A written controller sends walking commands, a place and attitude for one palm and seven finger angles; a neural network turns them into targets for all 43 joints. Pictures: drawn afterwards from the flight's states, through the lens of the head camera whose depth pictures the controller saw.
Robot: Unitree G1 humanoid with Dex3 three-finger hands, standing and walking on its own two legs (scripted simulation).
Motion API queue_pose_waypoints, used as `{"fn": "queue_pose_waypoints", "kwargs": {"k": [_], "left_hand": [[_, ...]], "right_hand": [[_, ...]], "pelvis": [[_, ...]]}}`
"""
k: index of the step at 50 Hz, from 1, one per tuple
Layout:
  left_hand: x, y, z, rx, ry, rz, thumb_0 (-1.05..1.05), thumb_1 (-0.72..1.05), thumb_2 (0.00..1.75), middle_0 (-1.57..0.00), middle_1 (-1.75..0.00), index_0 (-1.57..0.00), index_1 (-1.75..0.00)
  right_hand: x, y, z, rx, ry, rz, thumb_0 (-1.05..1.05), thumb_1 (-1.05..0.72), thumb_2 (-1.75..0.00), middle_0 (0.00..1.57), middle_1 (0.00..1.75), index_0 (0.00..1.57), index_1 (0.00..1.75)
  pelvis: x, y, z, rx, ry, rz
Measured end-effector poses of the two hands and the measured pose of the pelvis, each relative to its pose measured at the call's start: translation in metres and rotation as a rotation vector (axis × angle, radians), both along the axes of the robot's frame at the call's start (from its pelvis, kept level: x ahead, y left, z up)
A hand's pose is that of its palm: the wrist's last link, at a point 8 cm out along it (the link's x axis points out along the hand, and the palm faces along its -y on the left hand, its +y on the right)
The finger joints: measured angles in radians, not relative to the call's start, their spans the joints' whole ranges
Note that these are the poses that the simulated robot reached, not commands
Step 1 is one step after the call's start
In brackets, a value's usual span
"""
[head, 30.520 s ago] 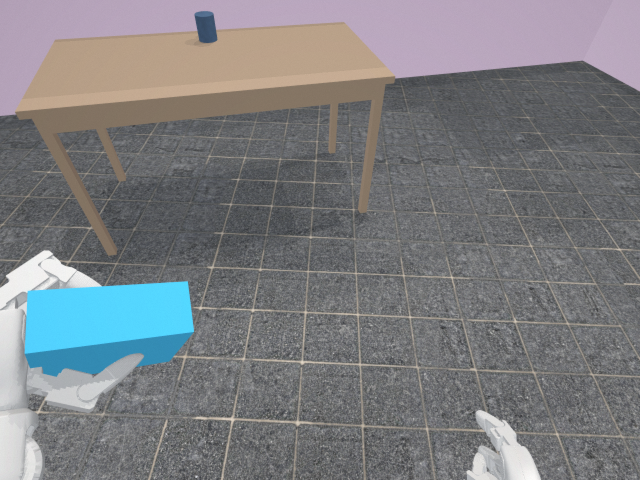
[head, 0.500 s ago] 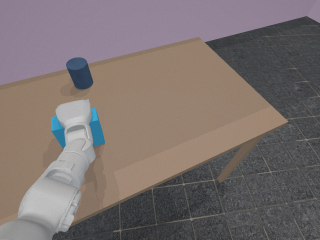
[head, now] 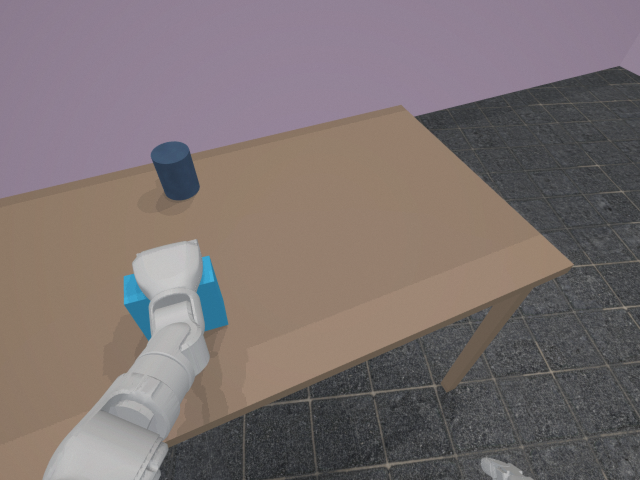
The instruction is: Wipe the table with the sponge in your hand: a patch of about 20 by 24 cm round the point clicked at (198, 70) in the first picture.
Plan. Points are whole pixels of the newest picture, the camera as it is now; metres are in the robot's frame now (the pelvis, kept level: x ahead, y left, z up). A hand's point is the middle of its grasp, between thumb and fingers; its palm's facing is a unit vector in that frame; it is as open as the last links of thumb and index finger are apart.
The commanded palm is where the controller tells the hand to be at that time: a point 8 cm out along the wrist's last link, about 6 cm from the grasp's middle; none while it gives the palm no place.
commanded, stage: wipe back along the middle lane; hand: left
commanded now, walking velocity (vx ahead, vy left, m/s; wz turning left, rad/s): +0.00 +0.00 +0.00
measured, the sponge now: (183, 309) +0.36 +0.24 -0.05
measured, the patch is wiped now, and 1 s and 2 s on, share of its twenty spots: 0.75 0.90 0.95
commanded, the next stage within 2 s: slide across to the third lane in 0.30 s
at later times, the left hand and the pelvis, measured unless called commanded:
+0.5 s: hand (183, 320) +0.32 +0.22 -0.01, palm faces -0.08 -0.02 -1.00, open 9.2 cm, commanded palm +0.29 +0.19 +0.03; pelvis -0.01 -0.01 +0.00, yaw +0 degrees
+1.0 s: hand (220, 312) +0.34 +0.17 +0.00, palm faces -0.08 -0.01 -1.00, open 9.2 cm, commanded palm +0.32 +0.14 +0.04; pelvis -0.03 -0.02 +0.00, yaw +1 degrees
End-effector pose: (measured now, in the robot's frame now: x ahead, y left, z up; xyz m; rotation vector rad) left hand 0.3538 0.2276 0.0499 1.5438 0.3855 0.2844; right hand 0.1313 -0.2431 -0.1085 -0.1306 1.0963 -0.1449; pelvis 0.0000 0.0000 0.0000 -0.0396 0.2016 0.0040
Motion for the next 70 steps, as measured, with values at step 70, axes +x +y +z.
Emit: {"fn": "queue_pose_waypoints", "kwargs": {"k": [70], "left_hand": [[-0.009,-0.083,0.000,-0.003,0.043,-0.048,0.01,-0.47,1.12,-0.81,-1.38,-0.83,-1.43]], "right_hand": [[-0.047,-0.028,-0.014,0.008,-0.003,-0.031,0.01,-0.91,-0.90,0.20,0.30,0.20,0.30]], "pelvis": [[-0.037,-0.030,-0.003,0.023,-0.013,-0.001]]}}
